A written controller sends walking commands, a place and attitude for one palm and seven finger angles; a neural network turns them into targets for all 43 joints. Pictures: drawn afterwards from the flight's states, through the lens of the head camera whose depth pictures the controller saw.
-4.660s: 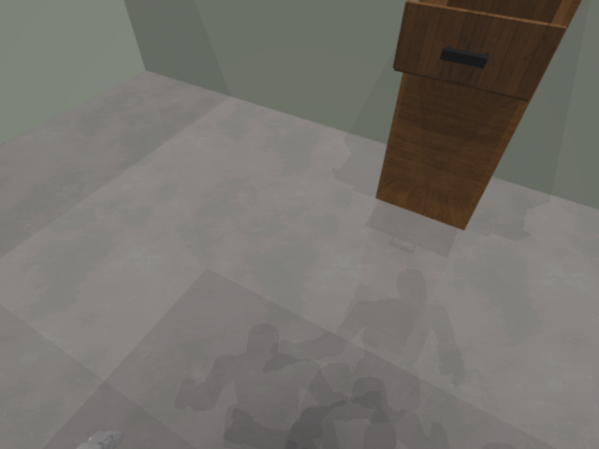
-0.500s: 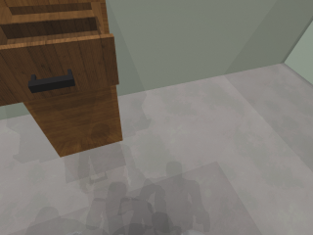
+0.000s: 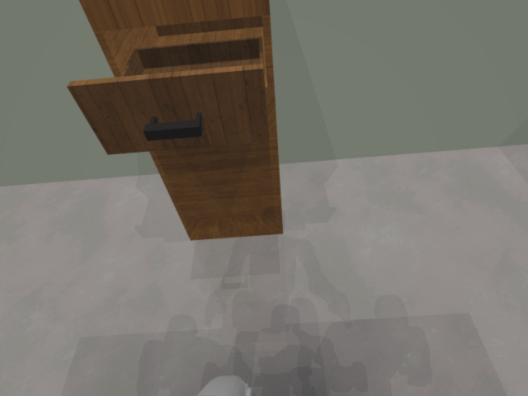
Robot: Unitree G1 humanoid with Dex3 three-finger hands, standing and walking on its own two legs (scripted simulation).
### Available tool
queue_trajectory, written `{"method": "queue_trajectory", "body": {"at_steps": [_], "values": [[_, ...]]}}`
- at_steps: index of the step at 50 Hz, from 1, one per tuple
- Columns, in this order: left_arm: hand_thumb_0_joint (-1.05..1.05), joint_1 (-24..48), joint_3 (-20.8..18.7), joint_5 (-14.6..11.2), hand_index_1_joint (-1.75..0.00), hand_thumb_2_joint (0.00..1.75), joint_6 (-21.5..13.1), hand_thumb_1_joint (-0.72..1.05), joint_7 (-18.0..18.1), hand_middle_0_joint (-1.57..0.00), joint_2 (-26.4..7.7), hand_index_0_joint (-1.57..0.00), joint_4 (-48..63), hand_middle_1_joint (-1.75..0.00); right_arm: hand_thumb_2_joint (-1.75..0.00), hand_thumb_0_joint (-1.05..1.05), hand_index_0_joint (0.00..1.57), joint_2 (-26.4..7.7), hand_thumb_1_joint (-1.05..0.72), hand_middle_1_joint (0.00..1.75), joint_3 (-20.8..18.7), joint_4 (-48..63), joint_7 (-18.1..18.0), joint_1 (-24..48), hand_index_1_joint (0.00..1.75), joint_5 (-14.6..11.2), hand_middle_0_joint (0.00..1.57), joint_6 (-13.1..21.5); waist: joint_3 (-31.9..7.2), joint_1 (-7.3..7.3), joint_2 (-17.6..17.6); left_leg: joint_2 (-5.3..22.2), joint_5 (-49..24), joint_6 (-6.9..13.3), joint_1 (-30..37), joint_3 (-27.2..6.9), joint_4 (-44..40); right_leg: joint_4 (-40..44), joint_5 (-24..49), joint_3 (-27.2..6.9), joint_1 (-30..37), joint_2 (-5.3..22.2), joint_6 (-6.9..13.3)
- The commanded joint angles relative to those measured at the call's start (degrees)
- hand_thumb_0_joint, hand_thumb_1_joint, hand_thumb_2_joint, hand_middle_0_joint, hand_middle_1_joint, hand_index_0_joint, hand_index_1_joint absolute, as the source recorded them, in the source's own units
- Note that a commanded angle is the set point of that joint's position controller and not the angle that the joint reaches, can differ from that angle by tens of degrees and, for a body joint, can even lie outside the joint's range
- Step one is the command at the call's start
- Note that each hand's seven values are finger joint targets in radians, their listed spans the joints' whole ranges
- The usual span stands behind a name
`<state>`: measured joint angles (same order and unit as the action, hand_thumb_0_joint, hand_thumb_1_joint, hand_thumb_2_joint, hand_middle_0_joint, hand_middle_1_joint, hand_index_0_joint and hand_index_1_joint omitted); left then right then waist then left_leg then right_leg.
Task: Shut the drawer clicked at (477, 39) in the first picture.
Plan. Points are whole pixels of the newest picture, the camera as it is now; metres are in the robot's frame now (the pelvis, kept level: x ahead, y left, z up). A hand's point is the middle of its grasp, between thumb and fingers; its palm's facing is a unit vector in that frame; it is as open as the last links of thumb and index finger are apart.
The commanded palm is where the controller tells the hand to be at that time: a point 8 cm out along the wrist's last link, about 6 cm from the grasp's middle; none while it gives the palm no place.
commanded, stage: take the last steps up to it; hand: left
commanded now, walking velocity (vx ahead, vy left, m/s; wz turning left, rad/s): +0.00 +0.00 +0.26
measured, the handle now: (175, 124) +0.61 +0.23 +0.08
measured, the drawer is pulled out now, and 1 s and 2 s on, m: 0.25 0.25 0.25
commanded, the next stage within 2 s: come to a stop and stand still in 1.02 s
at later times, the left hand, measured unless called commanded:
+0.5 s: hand out of the picture +0.00 +0.22 -0.17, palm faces +0.14 -0.97 -0.17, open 7.4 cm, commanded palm none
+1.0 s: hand (196, 370) +0.19 +0.16 -0.16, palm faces +0.13 -0.97 -0.20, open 7.2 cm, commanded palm none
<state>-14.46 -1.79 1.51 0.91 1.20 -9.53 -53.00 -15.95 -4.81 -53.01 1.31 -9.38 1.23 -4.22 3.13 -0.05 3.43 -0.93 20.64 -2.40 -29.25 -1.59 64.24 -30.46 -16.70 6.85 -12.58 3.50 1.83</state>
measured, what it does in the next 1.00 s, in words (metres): walks ahead: left foot, then right foot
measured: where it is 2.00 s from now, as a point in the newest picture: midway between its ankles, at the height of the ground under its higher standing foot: outside the picture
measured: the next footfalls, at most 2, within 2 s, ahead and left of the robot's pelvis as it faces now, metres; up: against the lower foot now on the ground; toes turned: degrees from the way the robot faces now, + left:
left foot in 0.28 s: -0.02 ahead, +0.14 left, +0.00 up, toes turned +10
right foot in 0.70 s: +0.22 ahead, -0.11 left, +0.00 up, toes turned -4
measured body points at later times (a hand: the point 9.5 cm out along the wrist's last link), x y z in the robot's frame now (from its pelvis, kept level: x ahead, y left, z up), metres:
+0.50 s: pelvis +0.03 +0.03 +0.00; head +0.03 +0.05 +0.45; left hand -0.01 +0.27 -0.16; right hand +0.05 -0.21 -0.14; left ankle -0.05 +0.14 -0.74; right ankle +0.07 -0.10 -0.68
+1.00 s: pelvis +0.19 -0.02 +0.01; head +0.20 -0.03 +0.45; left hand +0.19 +0.21 -0.15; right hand +0.25 -0.25 -0.15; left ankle +0.23 +0.12 -0.68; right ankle +0.18 -0.10 -0.74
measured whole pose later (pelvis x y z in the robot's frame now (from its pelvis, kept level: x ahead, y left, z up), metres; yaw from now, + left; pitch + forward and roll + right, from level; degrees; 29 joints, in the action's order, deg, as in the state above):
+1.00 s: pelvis +0.19 -0.02 +0.01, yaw +5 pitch -1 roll -1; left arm -16.2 -1.8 1.4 -3.6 0.4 -8.2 -62.0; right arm -10.2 -3.2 -60.2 0.3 -13.1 1.3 0.6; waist 1.1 0.8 2.2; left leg 6.7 13.9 -1.2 -29.3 4.1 53.2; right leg -21.5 -13.2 9.6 -7.6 -0.2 3.1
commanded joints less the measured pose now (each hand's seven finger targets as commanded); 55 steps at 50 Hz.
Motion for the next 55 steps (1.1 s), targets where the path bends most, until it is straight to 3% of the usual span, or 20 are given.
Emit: {"method": "queue_trajectory", "body": {"at_steps": [1, 5, 9, 12, 13, 14, 15, 18, 21, 31, 33, 34, 35, 36, 37, 39, 42, 50, 53, 55], "values": [[0.00, -2.8, -2.5, -0.1, -0.30, 0.90, -1.8, 0.90, 0.9, -0.20, -11.6, -0.20, 2.6, -0.30, -0.90, 0.00, 0.20, -1.7, -0.90, 0.30, -0.1, 3.0, -0.3, 2.5, 0.30, -0.1, 0.20, 0.9, -2.6, -1.38, -12.1, 1.7, 2.3, -1.2, -1.1, 1.4, -3.6, 11.3, 23.0, -9.5, 6.3, 13.8, 5.8], [0.00, -7.5, -2.6, 0.3, -0.30, 0.90, -1.9, 0.90, 0.8, -0.20, -12.3, -0.20, -0.5, -0.30, -0.90, 0.00, 0.20, 0.0, -0.90, 0.30, 1.1, 2.6, -0.7, 5.5, 0.30, -0.5, 0.20, 1.4, -4.7, -3.53, -14.2, 1.5, 5.9, -0.8, 3.0, 3.6, -14.6, 10.1, 31.2, -9.6, 10.7, 14.8, 6.9], [0.00, -8.1, -2.7, 0.5, -0.30, 0.90, -2.2, 0.90, 0.3, -0.20, -12.3, -0.20, -3.3, -0.30, -0.90, 0.00, 0.20, 0.9, -0.90, 0.30, 1.7, 1.0, -0.5, 3.6, 0.30, -0.3, 0.20, 2.8, -4.1, -3.57, -15.6, 1.8, 6.4, 1.2, 8.9, 5.8, -24.8, 13.6, 10.5, -11.5, 8.6, 15.1, 6.6], [0.00, -4.8, -2.3, -0.3, -0.30, 0.90, -1.9, 0.90, -0.3, -0.20, -10.7, -0.20, -4.5, -0.30, -0.90, 0.00, 0.20, 1.1, -0.90, 0.30, 1.9, -2.8, -0.9, -4.7, 0.30, -0.2, 0.20, 4.4, -3.3, 0.52, -11.0, 1.7, -2.6, 2.8, 25.3, 7.9, -42.3, 10.0, -7.6, -6.5, -3.0, 10.5, 2.2], [0.00, -4.2, -1.7, -0.7, -0.30, 0.90, -1.7, 0.90, -0.6, -0.20, -7.8, -0.20, -3.9, -0.30, -0.90, 0.00, 0.20, -1.9, -0.90, 0.30, 1.4, -4.1, -1.4, -8.1, 0.30, 0.0, 0.20, 5.0, -3.1, 2.11, -0.9, 8.1, 0.9, 5.0, 32.6, -0.6, -46.6, 2.6, -11.4, -2.9, -12.0, 6.9, -0.5], [0.00, -2.8, -0.8, -0.6, -0.30, 0.90, -1.7, 0.90, -1.1, -0.20, -4.4, -0.20, -2.4, -0.30, -0.90, 0.00, 0.20, -6.6, -0.90, 0.30, 0.5, -5.1, -1.8, -11.7, 0.30, 0.6, 0.20, 5.0, -1.3, 3.89, 12.2, 19.8, 7.4, 10.0, 35.0, -16.1, -51.8, -9.8, -12.8, 2.9, -22.0, 1.3, -2.9], [0.00, 1.5, -0.7, 0.1, -0.30, 0.90, -1.9, 0.90, -1.2, -0.20, -5.1, -0.20, -0.5, -0.30, -0.90, 0.00, 0.20, -7.7, -0.90, 0.30, 0.3, -5.3, -1.9, -13.3, 0.30, 0.6, 0.20, 4.7, 2.6, 5.19, 10.6, 23.8, 10.3, 13.9, 31.0, -22.1, -55.2, -17.6, -15.6, 0.5, -26.3, 0.8, -2.5], [0.00, 3.0, -1.5, 0.1, -0.30, 0.90, -1.8, 0.90, -2.1, -0.20, -6.4, -0.20, -2.1, -0.30, -0.90, 0.00, 0.20, -3.2, -0.90, 0.30, 1.4, -5.3, -2.7, -10.1, 0.30, 0.2, 0.20, 5.8, 8.6, 2.84, 6.6, 20.1, 6.8, 13.3, 24.1, -15.3, -57.3, -28.7, -7.0, -5.0, -27.3, 3.3, -2.2], [0.00, -1.0, -1.5, 0.0, -0.30, 0.90, -1.6, 0.90, -2.6, -0.20, -5.0, -0.20, -4.4, -0.30, -0.90, 0.00, 0.20, -1.8, -0.90, 0.30, 1.6, -5.1, -2.9, -9.2, 0.30, 0.0, 0.20, 7.1, 5.4, 0.41, 3.8, 16.0, -8.7, 11.9, 24.7, -5.8, -55.7, -28.7, -0.2, -4.1, -23.8, 3.2, -3.3], [0.00, 6.2, -1.8, -0.5, -0.30, 0.90, -2.0, 0.90, -3.1, -0.20, -4.1, -0.20, -2.6, -0.30, -0.90, 0.00, 0.20, -3.3, -0.90, 0.30, 0.9, -9.1, -3.0, -13.7, 0.30, 0.8, 0.20, 7.3, 5.4, 1.38, 5.0, 17.1, -19.1, 11.1, 23.9, -0.7, -50.4, -7.8, 1.2, -0.1, -12.9, 1.0, -1.8], [0.00, -1.6, -2.4, -0.3, -0.30, 0.90, -2.7, 0.90, -2.9, -0.20, -5.6, -0.20, -5.1, -0.30, -0.90, 0.00, 0.20, -3.2, -0.90, 0.30, 1.1, -9.5, -2.9, -12.9, 0.30, 0.5, 0.20, 7.1, 1.8, -2.55, 1.7, 14.4, -22.5, 8.9, 20.2, 2.0, -40.9, -1.2, 4.0, 2.0, 0.3, -2.0, -0.6], [0.00, -10.0, -3.2, -0.1, -0.30, 0.90, -3.5, 0.90, -2.6, -0.20, -8.4, -0.20, -7.9, -0.30, -0.90, 0.00, 0.20, -2.2, -0.90, 0.30, 1.2, -9.7, -2.6, -13.2, 0.30, 0.1, 0.20, 7.3, -3.1, -6.26, -3.2, 11.1, -22.8, 6.8, 15.5, 5.0, -28.2, 2.1, 4.5, -1.9, 12.6, 0.3, 0.9], [0.00, -18.2, -4.8, 0.4, -0.30, 0.90, -4.4, 0.90, -1.7, -0.20, -14.6, -0.20, -10.0, -0.30, -0.90, 0.00, 0.20, 1.9, -0.90, 0.30, 1.8, -8.5, -2.0, -15.8, 0.30, -0.7, 0.20, 7.9, -11.7, -8.22, -19.0, 4.1, -4.2, 4.0, 2.8, 9.5, -9.2, 8.1, 4.1, -23.2, 26.4, 15.6, 6.1], [0.00, -19.9, -4.8, -1.0, -0.30, 0.90, -4.3, 0.90, -1.3, -0.20, -17.3, -0.20, -10.5, -0.30, -0.90, 0.00, 0.20, 0.8, -0.90, 0.30, 1.9, -7.0, -2.2, -14.8, 0.30, -1.0, 0.20, 7.7, -14.5, -7.71, -21.2, 2.1, 13.2, 4.4, -0.9, 4.7, 3.4, 15.4, 3.2, -35.1, 24.6, 22.2, 9.9], [0.00, -15.4, -4.5, -1.1, -0.30, 0.90, -3.9, 0.90, -0.9, -0.20, -15.4, -0.20, -9.5, -0.30, -0.90, 0.00, 0.20, 1.0, -0.90, 0.30, 1.3, -6.4, -2.1, -10.4, 0.30, -1.1, 0.20, 7.1, -9.6, -7.20, -16.1, 4.2, 11.2, 5.0, -3.8, 1.3, 9.7, 18.0, -4.0, -34.7, 18.3, 22.2, 10.6], [0.00, -5.2, -2.8, -0.8, -0.30, 0.90, -3.9, 0.90, -0.4, -0.20, -9.8, -0.20, -6.6, -0.30, -0.90, 0.00, 0.20, 2.2, -0.90, 0.30, 1.2, -6.3, -1.6, -7.5, 0.30, -0.2, 0.20, 6.6, 0.4, -2.86, -7.2, 8.3, 1.0, 4.7, -4.1, 0.4, 9.1, 19.5, -7.5, -23.9, 3.3, 17.8, 8.5], [0.00, -1.7, -1.3, -0.3, -0.30, 0.90, -4.7, 0.90, -0.2, -0.20, -5.6, -0.20, -6.2, -0.30, -0.90, 0.00, 0.20, 4.7, -0.90, 0.30, 1.4, -8.6, -1.2, -13.3, 0.30, 0.4, 0.20, 4.9, 0.9, 1.69, -10.3, 8.5, -4.5, 2.8, 1.7, 2.8, 1.7, 20.8, 3.5, -10.4, -3.5, 12.3, 5.6], [0.00, -6.4, -1.2, -0.3, -0.30, 0.90, -5.5, 0.90, -0.3, -0.20, -6.4, -0.20, -8.3, -0.30, -0.90, 0.00, 0.20, 5.3, -0.90, 0.30, 1.8, -5.1, -0.3, -3.8, 0.30, 0.1, 0.20, 5.3, 1.6, -0.24, -9.6, 7.8, -7.5, 1.1, -0.1, 6.3, -18.1, 19.4, 16.7, -6.8, 3.7, 12.1, 7.4], [0.00, -8.6, -1.3, -0.1, -0.30, 0.90, -5.2, 0.90, 0.0, -0.20, -6.6, -0.20, -9.5, -0.30, -0.90, 0.00, 0.20, 5.4, -0.90, 0.30, 2.0, -4.1, -0.2, -0.1, 0.30, -0.1, 0.20, 6.0, 1.9, -1.72, -9.0, 6.6, -6.4, 1.8, 3.2, 7.3, -24.3, 16.7, 21.4, -7.4, 5.6, 13.1, 7.2], [0.00, -8.5, -1.5, -0.3, -0.30, 0.90, -4.8, 0.90, 0.2, -0.20, -7.0, -0.20, -10.0, -0.30, -0.90, 0.00, 0.20, 5.1, -0.90, 0.30, 2.2, -4.4, -0.4, -1.0, 0.30, -0.1, 0.20, 6.4, 1.3, -1.01, -9.1, 5.3, -7.3, 2.3, 7.6, 8.3, -29.4, 13.8, 22.0, -6.4, 6.5, 11.8, 6.2]]}}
